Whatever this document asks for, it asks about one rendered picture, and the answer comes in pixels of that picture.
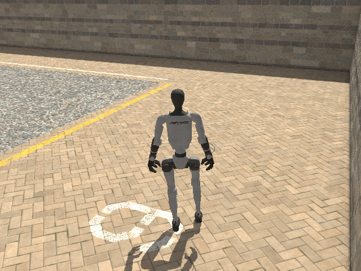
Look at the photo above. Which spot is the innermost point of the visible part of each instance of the humanoid robot head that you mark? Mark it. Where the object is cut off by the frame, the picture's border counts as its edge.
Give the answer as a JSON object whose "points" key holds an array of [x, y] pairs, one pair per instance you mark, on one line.
{"points": [[177, 97]]}

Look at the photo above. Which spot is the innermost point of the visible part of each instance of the right robot upper arm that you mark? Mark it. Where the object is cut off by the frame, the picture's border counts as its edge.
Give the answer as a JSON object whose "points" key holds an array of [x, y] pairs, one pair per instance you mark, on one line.
{"points": [[199, 127]]}

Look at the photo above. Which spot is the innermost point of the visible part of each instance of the left robot upper arm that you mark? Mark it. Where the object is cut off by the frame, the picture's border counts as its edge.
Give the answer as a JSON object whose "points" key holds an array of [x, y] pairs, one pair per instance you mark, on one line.
{"points": [[158, 129]]}

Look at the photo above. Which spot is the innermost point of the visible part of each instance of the left robot forearm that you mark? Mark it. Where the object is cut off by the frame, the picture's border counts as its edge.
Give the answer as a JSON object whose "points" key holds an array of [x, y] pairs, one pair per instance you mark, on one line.
{"points": [[153, 151]]}

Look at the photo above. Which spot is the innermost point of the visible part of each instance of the robot left hand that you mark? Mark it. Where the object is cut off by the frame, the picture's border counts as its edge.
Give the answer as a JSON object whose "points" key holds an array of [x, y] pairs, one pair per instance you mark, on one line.
{"points": [[151, 164]]}

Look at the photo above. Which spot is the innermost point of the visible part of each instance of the robot left thigh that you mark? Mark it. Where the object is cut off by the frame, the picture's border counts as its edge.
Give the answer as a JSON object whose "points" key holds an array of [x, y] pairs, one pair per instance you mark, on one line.
{"points": [[168, 170]]}

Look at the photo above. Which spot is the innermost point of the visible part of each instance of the right robot forearm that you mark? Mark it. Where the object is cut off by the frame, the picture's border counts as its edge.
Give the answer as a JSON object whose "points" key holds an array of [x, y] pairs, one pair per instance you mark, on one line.
{"points": [[206, 149]]}

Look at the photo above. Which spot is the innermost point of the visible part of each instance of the robot right hand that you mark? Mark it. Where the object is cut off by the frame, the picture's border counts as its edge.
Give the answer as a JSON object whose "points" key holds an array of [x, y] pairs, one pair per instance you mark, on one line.
{"points": [[209, 161]]}

